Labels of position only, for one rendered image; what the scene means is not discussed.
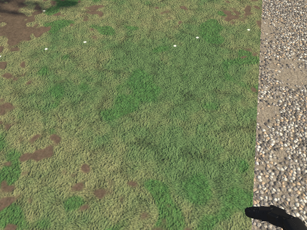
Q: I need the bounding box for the right robot hand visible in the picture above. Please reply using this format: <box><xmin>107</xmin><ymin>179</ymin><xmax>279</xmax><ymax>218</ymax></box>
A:
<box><xmin>245</xmin><ymin>205</ymin><xmax>307</xmax><ymax>230</ymax></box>

